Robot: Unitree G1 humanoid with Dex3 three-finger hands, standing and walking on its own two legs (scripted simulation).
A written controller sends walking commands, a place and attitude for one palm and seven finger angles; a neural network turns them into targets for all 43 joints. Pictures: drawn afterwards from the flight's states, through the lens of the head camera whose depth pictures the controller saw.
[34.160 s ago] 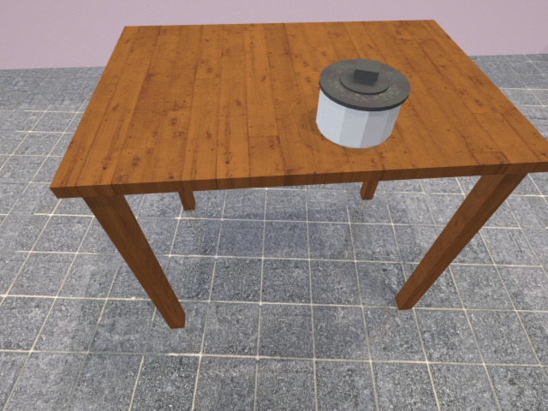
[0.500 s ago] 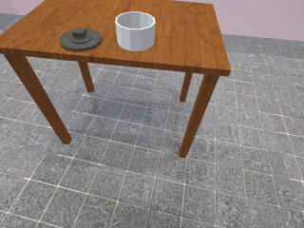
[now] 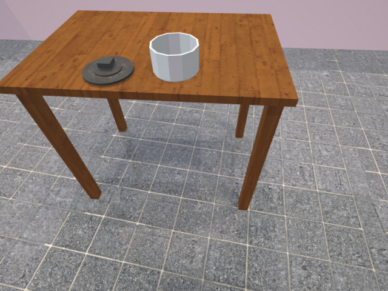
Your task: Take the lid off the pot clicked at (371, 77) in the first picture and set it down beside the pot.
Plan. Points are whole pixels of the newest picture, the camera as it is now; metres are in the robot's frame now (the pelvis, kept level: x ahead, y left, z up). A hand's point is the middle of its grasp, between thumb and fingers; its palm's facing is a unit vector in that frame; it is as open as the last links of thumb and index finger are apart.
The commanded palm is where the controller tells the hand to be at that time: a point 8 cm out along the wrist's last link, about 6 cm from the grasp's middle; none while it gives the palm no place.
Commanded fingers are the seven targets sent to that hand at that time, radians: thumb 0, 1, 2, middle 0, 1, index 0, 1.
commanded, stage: let the arm hang, fingers relaxed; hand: left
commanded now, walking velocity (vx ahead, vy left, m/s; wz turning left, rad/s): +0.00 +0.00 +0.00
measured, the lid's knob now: (106, 62) +0.77 +0.32 +0.07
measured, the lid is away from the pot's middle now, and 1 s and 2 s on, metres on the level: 0.23 0.23 0.23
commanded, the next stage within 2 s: look to check the result in 0.28 s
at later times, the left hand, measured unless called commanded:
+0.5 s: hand out of the picture +0.02 +0.18 -0.17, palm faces +0.00 -0.98 -0.21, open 7.3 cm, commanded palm none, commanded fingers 0.00 0.90 0.90 -0.20 -0.30 -0.20 -0.30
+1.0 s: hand out of the picture +0.02 +0.18 -0.17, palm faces +0.00 -0.98 -0.21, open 7.3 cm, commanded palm none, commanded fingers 0.00 0.90 0.90 -0.20 -0.30 -0.20 -0.30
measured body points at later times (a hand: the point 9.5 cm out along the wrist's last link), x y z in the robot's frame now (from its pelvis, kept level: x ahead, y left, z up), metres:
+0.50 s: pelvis +0.01 +0.01 +0.00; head +0.03 +0.00 +0.45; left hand +0.02 +0.23 -0.16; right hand -0.02 -0.21 -0.16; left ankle -0.03 +0.12 -0.74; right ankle -0.02 -0.11 -0.74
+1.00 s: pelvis +0.02 +0.00 +0.00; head +0.04 +0.00 +0.45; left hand +0.03 +0.23 -0.16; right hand -0.01 -0.21 -0.16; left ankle -0.03 +0.12 -0.74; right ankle -0.02 -0.11 -0.74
